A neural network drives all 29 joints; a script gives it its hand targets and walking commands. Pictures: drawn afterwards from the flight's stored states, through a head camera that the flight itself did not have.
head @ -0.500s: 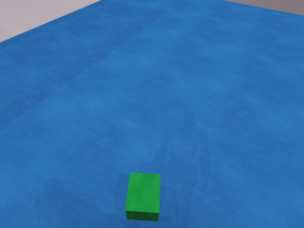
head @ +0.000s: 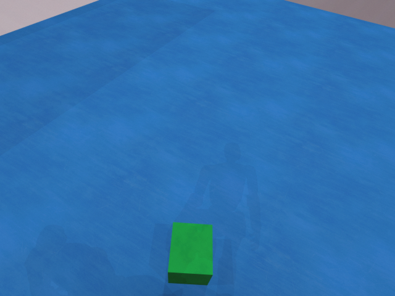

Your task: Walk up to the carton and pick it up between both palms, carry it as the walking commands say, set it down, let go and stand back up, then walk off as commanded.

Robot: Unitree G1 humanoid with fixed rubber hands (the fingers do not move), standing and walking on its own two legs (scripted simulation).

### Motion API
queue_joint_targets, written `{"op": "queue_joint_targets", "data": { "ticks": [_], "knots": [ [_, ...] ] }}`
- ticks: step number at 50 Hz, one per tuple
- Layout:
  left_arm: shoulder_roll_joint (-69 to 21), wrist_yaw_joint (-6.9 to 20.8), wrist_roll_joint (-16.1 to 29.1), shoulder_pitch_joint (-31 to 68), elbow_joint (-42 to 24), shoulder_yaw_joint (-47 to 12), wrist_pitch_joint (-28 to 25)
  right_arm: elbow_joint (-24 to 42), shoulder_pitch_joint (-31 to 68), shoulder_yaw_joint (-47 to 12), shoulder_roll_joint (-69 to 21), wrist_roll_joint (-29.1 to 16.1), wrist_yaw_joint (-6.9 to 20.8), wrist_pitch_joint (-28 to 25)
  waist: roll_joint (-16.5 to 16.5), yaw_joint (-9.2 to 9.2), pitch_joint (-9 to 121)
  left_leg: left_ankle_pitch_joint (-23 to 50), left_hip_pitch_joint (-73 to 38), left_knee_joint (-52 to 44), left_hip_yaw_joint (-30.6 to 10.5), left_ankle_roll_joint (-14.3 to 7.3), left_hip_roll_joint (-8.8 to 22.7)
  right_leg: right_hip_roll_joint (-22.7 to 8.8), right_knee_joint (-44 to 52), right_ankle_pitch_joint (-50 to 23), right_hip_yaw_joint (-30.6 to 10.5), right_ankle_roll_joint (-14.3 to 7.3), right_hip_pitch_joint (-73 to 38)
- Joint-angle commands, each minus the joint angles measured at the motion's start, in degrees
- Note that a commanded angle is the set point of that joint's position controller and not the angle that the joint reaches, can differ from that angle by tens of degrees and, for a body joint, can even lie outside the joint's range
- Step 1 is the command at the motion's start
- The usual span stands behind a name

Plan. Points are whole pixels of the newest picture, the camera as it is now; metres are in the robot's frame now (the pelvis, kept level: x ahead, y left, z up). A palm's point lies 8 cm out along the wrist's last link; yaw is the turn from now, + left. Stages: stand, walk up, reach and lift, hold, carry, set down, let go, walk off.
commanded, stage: walk up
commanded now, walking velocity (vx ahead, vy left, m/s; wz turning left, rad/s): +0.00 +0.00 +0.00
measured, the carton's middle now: (190, 253) +0.41 -0.03 -0.68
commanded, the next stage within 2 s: stand in 0.48 s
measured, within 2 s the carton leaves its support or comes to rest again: neither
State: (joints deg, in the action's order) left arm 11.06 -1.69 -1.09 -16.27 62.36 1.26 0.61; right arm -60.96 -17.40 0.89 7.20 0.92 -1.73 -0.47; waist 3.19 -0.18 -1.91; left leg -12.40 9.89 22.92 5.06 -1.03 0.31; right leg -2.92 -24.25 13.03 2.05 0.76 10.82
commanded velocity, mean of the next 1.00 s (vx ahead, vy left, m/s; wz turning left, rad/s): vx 0.00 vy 0.00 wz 0.00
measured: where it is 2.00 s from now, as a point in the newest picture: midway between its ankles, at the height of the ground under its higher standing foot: outside the picture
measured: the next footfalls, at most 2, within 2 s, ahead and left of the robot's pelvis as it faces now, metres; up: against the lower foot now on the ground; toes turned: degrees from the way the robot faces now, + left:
none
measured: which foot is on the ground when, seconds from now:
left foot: down 0.00-1.00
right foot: down 0.00-1.00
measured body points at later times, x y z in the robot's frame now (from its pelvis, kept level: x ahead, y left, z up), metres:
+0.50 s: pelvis +0.03 +0.01 +0.00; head +0.04 +0.01 +0.45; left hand +0.01 +0.23 -0.16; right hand +0.01 -0.22 -0.15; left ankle +0.00 +0.11 -0.74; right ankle +0.00 -0.13 -0.74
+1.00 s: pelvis +0.01 +0.00 -0.02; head +0.08 +0.00 +0.43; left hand +0.16 +0.23 -0.15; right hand +0.17 -0.22 -0.14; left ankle +0.00 +0.11 -0.74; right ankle +0.00 -0.13 -0.74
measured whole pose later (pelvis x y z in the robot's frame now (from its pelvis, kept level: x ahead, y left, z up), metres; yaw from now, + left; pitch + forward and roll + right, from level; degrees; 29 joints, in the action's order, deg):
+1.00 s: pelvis +0.01 +0.00 -0.02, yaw +2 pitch +12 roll -1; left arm 11.5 0.8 -0.2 -3.6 31.8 -0.1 34.5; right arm -31.9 -2.8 0.8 8.6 -0.2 -0.6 34.9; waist -0.4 1.1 4.9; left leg -17.7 30.2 35.7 2.6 -0.9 1.5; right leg -1.9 -34.2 17.0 3.0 0.6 29.1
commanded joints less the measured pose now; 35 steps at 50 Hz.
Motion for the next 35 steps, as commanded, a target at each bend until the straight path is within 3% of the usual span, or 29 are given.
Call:
{"op": "queue_joint_targets", "data": {
  "ticks": [1, 2, 4, 7, 15, 34, 35],
  "knots": [
    [2.8, -0.5, 0.0, -4.0, -0.4, 0.0, -1.0, 0.2, -2.7, 0.9, 6.1, -0.5, -0.2, -0.6, -8.4, -0.20, -0.5, 4.1, 1.7, -8.7, -9.4, -1.5, 8.8, -3.4, 5.3, -4.8, -2.4, -0.9, -4.1],
    [3.1, -0.4, 0.3, -3.1, 0.2, 0.0, -1.0, -0.1, -2.6, 0.8, 5.2, -0.6, -0.3, -0.7, -4.5, -0.08, -2.0, 2.5, 0.7, -9.2, -7.7, -1.0, 6.8, -3.4, 5.7, -6.0, -3.2, -1.1, -2.4],
    [2.7, -0.3, 0.4, -2.4, 0.7, 0.0, -1.2, -0.7, -3.5, 0.7, 5.6, -0.5, -0.2, -0.9, -2.1, 0.15, -2.7, 6.7, -0.9, -8.1, -7.1, -0.5, 6.2, -3.7, 7.0, -7.6, -3.2, -0.9, -2.4],
    [2.1, -0.6, 0.5, -3.0, 1.6, -0.1, -1.3, -1.5, -4.1, 0.4, 5.4, -0.3, -0.3, -1.3, -2.4, 0.11, -1.8, 11.2, -2.4, -7.4, -6.9, -0.6, 6.4, -3.6, 7.1, -7.7, -2.9, -0.6, -2.7],
    [2.0, -0.6, 0.6, -3.1, 2.5, -0.2, -1.3, -2.3, -4.7, 0.1, 5.3, -0.1, -0.4, -1.5, -3.4, 0.21, -1.6, 13.6, -2.8, -6.5, -6.4, -0.6, 5.9, -4.0, 7.0, -8.8, -2.8, -0.7, -3.5],
    [2.9, -0.8, 0.7, -3.8, 3.2, -0.2, -1.3, -3.0, -5.8, 0.0, 6.2, -0.1, -0.7, -1.4, -3.1, 0.32, -2.2, 14.3, -3.6, -5.7, -6.3, -0.4, 5.7, -4.3, 7.2, -11.1, -2.7, -0.9, -4.1],
    [6.1, -0.2, 8.4, 16.3, -16.9, -3.8, 0.0, 17.1, 14.3, -4.3, 12.8, -5.5, -0.8, -0.2, -6.7, -4.37, 11.9, -4.9, 14.5, 4.4, -4.1, -1.3, -1.2, 2.4, -4.9, 5.9, -3.4, -5.8, 15.0]
  ]
}}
